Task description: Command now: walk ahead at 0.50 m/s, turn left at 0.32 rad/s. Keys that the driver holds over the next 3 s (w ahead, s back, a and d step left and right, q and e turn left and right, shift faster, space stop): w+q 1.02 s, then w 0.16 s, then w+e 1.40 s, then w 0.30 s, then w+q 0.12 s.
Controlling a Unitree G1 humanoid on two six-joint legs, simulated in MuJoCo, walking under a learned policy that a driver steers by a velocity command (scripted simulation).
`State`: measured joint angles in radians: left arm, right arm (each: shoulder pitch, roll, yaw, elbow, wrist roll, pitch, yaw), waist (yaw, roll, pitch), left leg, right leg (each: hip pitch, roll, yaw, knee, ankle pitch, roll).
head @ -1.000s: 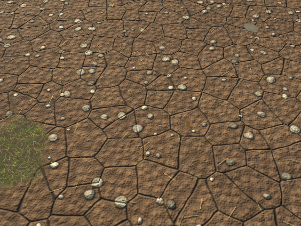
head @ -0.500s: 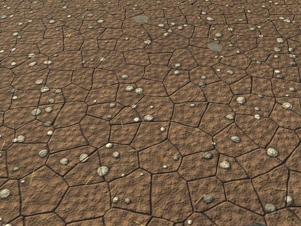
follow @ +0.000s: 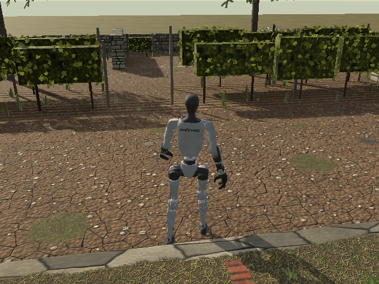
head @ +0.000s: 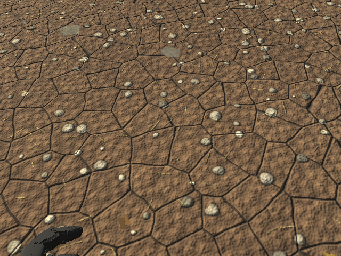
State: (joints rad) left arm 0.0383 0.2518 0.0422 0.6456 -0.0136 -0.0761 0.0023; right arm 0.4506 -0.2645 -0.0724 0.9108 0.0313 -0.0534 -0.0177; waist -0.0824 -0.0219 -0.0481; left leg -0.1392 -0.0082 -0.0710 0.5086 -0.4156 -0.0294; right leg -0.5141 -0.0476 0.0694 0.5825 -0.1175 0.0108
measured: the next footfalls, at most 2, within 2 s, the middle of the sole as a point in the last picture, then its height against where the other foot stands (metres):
left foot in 0.56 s outside the picture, level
right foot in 1.02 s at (140, 211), level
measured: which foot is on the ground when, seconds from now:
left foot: down 0.00-0.00, up 0.02-0.54, down 0.56-1.00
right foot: down 0.00-0.56, up 0.58-1.00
